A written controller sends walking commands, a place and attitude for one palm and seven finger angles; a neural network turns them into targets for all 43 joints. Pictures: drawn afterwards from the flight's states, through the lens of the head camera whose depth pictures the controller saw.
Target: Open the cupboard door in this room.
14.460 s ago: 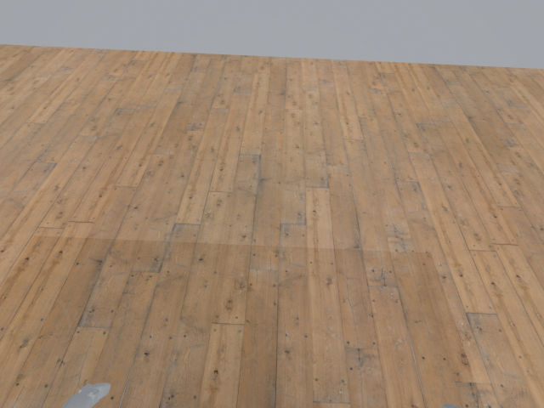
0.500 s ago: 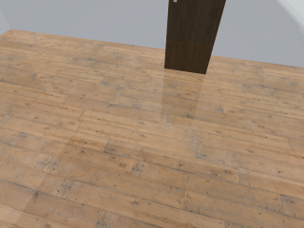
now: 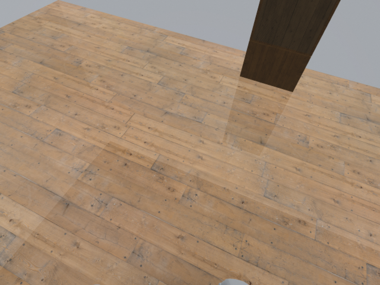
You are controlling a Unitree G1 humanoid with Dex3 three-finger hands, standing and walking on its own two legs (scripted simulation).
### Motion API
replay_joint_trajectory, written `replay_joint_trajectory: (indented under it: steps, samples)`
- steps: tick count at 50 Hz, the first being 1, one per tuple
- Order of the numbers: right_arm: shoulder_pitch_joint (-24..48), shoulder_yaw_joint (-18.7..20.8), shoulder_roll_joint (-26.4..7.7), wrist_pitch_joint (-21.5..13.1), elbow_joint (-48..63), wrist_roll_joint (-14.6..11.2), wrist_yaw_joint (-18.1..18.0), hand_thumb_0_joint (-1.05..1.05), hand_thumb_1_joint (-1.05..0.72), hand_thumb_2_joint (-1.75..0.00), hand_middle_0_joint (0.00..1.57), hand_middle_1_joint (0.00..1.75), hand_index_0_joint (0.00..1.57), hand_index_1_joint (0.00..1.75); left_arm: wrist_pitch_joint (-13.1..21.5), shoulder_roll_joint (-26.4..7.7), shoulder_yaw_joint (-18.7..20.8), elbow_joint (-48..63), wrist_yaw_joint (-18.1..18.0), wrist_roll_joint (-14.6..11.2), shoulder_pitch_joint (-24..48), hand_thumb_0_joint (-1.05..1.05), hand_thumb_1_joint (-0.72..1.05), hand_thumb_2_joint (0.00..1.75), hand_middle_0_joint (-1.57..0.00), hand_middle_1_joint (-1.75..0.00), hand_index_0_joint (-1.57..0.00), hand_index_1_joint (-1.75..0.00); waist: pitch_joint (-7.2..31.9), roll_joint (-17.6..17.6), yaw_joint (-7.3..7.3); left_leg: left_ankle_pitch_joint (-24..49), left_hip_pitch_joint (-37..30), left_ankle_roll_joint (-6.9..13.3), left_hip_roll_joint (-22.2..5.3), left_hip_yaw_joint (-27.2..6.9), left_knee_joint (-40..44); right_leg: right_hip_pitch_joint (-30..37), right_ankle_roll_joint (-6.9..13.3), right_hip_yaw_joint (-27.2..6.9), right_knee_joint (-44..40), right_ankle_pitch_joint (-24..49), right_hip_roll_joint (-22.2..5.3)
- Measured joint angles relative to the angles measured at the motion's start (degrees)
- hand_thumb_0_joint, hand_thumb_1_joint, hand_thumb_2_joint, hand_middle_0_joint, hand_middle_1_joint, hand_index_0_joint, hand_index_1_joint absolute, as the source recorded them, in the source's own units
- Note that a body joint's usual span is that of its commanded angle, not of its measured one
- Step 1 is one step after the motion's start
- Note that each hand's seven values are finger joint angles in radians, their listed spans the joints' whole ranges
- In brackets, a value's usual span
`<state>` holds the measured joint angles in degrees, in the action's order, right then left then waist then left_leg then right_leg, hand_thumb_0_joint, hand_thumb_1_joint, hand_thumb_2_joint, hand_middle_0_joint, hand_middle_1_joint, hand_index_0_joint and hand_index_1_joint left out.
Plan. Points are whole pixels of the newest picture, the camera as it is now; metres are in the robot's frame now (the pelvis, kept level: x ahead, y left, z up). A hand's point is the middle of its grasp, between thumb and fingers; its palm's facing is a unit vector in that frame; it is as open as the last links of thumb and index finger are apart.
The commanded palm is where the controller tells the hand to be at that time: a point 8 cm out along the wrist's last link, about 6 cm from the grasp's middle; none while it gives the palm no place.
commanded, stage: turn or walk to find it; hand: left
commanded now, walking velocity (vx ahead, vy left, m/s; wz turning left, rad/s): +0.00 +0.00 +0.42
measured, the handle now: out of the picture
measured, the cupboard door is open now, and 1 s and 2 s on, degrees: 0 0 0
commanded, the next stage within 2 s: stand and wait in 0.26 s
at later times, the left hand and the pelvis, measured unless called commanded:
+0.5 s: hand out of the picture +0.00 +0.12 -0.15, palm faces +0.23 -0.93 -0.29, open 7.4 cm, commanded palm none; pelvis +0.00 -0.08 +0.00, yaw +12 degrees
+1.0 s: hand out of the picture -0.07 +0.10 -0.18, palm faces +0.28 -0.94 -0.21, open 7.3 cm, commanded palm none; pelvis -0.02 -0.07 +0.00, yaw +14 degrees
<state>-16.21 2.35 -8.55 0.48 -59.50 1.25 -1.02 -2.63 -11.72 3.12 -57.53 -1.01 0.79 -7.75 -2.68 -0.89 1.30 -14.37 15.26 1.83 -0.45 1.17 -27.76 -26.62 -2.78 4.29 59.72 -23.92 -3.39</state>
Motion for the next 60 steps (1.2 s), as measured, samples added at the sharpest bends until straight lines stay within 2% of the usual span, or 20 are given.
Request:
replay_joint_trajectory:
  steps: [6,9,11,12,13,15,16,18,21,25,29,32,34,35,37,39,42,44,49,60]
  samples:
    - [1.7,0.51,-0.81,-0.04,1.6,0.11,0.09,0.0,-0.9,-0.9,0.2,0.3,0.2,0.3,0.3,-0.45,-0.15,1.79,-0.32,-0.56,1.64,0.0,0.91,0.9,-0.2,-0.3,-0.2,-0.3,-0.39,0.71,0.53,1.87,-0.26,-1.02,0.92,-2.79,2.39,2.58,-1.38,-2.6,-7.06,-2.13,0.57]
    - [2.45,0.97,-1.83,0.51,2.35,0.23,0.32,0.0,-0.9,-0.9,0.2,0.3,0.2,0.3,0.58,-0.19,-0.39,2.64,-0.35,-0.82,2.54,0.0,0.91,0.9,-0.2,-0.3,-0.2,-0.3,-0.79,1.65,1.04,1.61,0.67,-2.02,1.28,-4.63,1.02,5.7,-1.19,-2.71,-15.71,-1.3,1.15]
    - [2.64,1.37,-2.67,1.03,2.7,0.11,0.52,0.0,-0.9,-0.9,0.2,0.3,0.2,0.3,1.23,0.04,-0.59,3.36,-0.23,-0.9,2.48,0.0,0.91,0.9,-0.2,-0.3,-0.2,-0.3,-0.66,2.23,0.85,0.82,1.79,-2.97,1.7,-5.73,-1.03,9.06,-1.03,-2.13,-24.44,4.14,1.39]
    - [2.65,1.61,-3.16,1.27,2.86,-0.11,0.64,0.0,-0.9,-0.9,0.2,0.3,0.2,0.3,1.78,0.15,-0.7,3.67,-0.23,-0.74,2.15,0.0,0.91,0.9,-0.2,-0.3,-0.2,-0.3,-0.46,2.5,0.56,-0.01,2.66,-3.53,1.94,-6.17,-2.87,10.56,-0.28,-1.64,-28.05,6.99,1.29]
    - [3.07,1.95,-3.85,1.64,2.82,-0.26,0.7,0.0,-0.9,-0.9,0.2,0.3,0.2,0.3,2.24,0.63,-0.78,3.66,-0.34,-0.42,1.93,0.0,0.91,0.9,-0.2,-0.3,-0.2,-0.3,-0.76,3.49,0.42,-3.41,3.82,-3.63,1.76,-6.6,-6.24,10.64,1.29,-0.84,-27.51,7.18,1.66]
    - [3.58,2.48,-4.9,2.62,2.92,-0.24,0.74,0.0,-0.9,-0.9,0.2,0.3,0.2,0.3,2.55,1.24,-1.24,3.92,-0.39,-0.13,0.78,0.0,0.91,0.9,-0.2,-0.3,-0.2,-0.3,-0.79,4.03,0.28,-11.07,7.29,-3.45,2.45,-5.89,-16.84,10.98,3.89,0.53,-26.21,5.66,1.07]
    - [3.85,2.69,-5.32,3.02,2.91,-0.17,0.82,0.0,-0.9,-0.9,0.2,0.3,0.2,0.3,2.58,1.47,-1.29,3.94,-0.44,-0.07,0.03,0.0,0.91,0.9,-0.2,-0.3,-0.2,-0.3,-0.7,3.92,-0.01,-12.29,8.89,-3.38,2.66,-5.21,-22.22,11.49,4.57,0.95,-26.52,5.34,0.63]
    - [4.55,2.92,-6.09,3.32,2.78,-0.05,1.05,0.0,-0.91,-0.9,0.2,0.3,0.2,0.3,2.46,1.73,-1.38,3.58,-0.54,-0.06,-1.51,0.0,0.91,0.9,-0.2,-0.3,-0.2,-0.3,-0.69,3.72,-0.59,-11.29,11.09,-3.46,2.22,-4.07,-30.41,12.69,5.09,1.55,-28.03,5.72,0.1]
    - [5.45,2.82,-6.78,3.19,2.7,-0.12,1.19,0.0,-0.91,-0.9,0.2,0.3,0.2,0.3,2.62,1.93,-1.69,2.46,-0.57,0.01,-3.69,0.0,0.91,0.9,-0.2,-0.3,-0.2,-0.3,-0.88,3.56,-1.0,-8.26,11.58,-4.09,0.79,-3.63,-34.35,14.04,5.35,2.57,-30.1,6.73,-0.12]
    - [6.47,2.09,-6.63,3.25,1.9,-0.38,1.02,0.0,-0.91,-0.9,0.2,0.3,0.19,0.3,3.07,2.13,-2.15,0.85,-0.53,0.2,-6.45,0.0,0.91,0.9,-0.2,-0.3,-0.2,-0.3,-1.06,3.01,-1.94,-8.04,8.32,-4.88,-1.06,-3.2,-28.88,14.7,5.79,3.74,-31.2,7.1,0.07]
    - [7.95,1.01,-5.64,3.07,0.8,-0.72,0.71,0.0,-0.91,-0.9,0.2,0.3,0.19,0.3,3.29,2.37,-2.51,-1.15,-0.42,0.44,-8.75,0.0,0.91,0.9,-0.2,-0.3,-0.2,-0.3,-1.31,2.35,-3.47,-9.75,2.98,-4.78,-1.87,-1.86,-18.05,14.49,5.95,4.36,-31.21,7.2,0.72]
    - [8.87,0.13,-4.46,2.36,0.34,-1.0,0.51,0.0,-0.91,-0.9,0.2,0.3,0.19,0.3,3.12,2.28,-2.47,-2.97,-0.48,0.36,-9.89,0.0,0.91,0.9,-0.2,-0.3,-0.2,-0.3,-1.37,1.71,-4.08,-7.75,-1.16,-4.38,-1.58,-0.52,-8.97,14.13,5.63,5.26,-30.36,6.91,1.07]
    - [9.09,-0.36,-3.66,1.6,0.15,-1.09,0.51,0.0,-0.91,-0.9,0.2,0.3,0.19,0.3,2.77,2.01,-2.24,-4.06,-0.59,0.03,-10.36,0.0,0.91,0.9,-0.2,-0.3,-0.2,-0.3,-1.27,1.35,-4.04,-2.86,-4.36,-3.77,-1.52,0.22,-1.96,13.68,5.11,6.34,-28.65,6.03,1.17]
    - [9.37,-0.53,-2.81,1.21,-0.26,-1.01,0.44,0.0,-0.91,-0.9,0.2,0.3,0.19,0.3,2.44,1.51,-2.05,-4.64,-0.66,-0.18,-10.22,0.0,0.91,0.9,-0.2,-0.3,-0.2,-0.3,-1.55,0.11,-4.2,-3.11,-5.03,-3.26,-0.95,0.37,-1.01,13.51,4.8,6.4,-27.54,5.45,0.46]
    - [9.46,-1.18,-1.3,0.81,-0.69,-0.81,0.36,0.0,-0.91,-0.9,0.2,0.3,0.19,0.3,1.81,0.7,-1.95,-5.41,-0.85,-0.43,-10.32,0.0,0.91,0.9,-0.2,-0.3,-0.2,-0.3,-1.48,-1.95,-4.95,-3.55,-5.66,-2.52,-0.09,0.83,-0.97,13.69,3.47,5.34,-26.83,5.21,-0.32]
    - [9.43,-1.61,-0.26,0.51,-1.12,-0.69,0.02,0.0,-0.91,-0.9,0.2,0.3,0.2,0.3,1.21,0.41,-2.17,-6.29,-0.87,-0.51,-10.4,0.0,0.91,0.9,-0.2,-0.3,-0.2,-0.3,-0.86,-2.69,-5.2,-3.39,-6.42,-2.09,0.21,1.28,-0.33,13.43,2.13,3.5,-24.77,1.4,-0.57]
    - [9.3,-1.93,0.62,0.23,-1.63,-0.6,-0.49,0.0,-0.9,-0.9,0.2,0.3,0.2,0.3,0.83,0.65,-2.54,-7.2,-0.68,-0.38,-9.73,0.0,0.91,0.9,-0.2,-0.3,-0.2,-0.3,-0.17,-2.21,-4.76,-2.61,-7.01,-1.85,0.48,1.26,0.61,13.65,1.39,1.27,-24.04,0.59,-1.12]
    - [9.25,-1.7,0.86,0.05,-1.84,-0.83,-0.77,0.0,-0.91,-0.9,0.2,0.3,0.2,0.3,1.38,0.89,-2.72,-7.35,-0.6,-0.27,-9.3,0.0,0.91,0.9,-0.2,-0.3,-0.2,-0.3,0.02,-1.77,-4.53,-2.64,-6.73,-2.07,0.72,1.38,0.05,14.86,1.11,0.26,-27.91,5.95,-1.62]
    - [8.37,-0.91,-0.93,0.07,-2.3,-1.12,-0.66,-0.02,-0.93,-0.9,0.2,0.3,0.2,0.3,2.41,2.53,-3.35,-7.93,-0.51,-0.11,-8.4,0.0,0.91,0.9,-0.2,-0.3,-0.2,-0.3,0.79,1.57,-3.17,-1.99,-6.87,-2.77,-0.74,0.69,0.63,16.16,2.11,1.12,-30.86,8.11,-0.06]
    - [2.25,-1.08,-1.8,0.36,-5.71,-0.66,-0.67,-0.01,-0.92,-0.9,0.2,0.3,0.2,0.3,2.5,2.7,-2.85,-7.08,-0.18,-0.46,-6.37,0.0,0.91,0.9,-0.2,-0.3,-0.2,-0.3,0.16,1.14,-2.04,-0.37,-6.76,-3.65,-2.68,2.07,2.46,15.65,3.3,-0.08,-33.65,10.69,2.09]
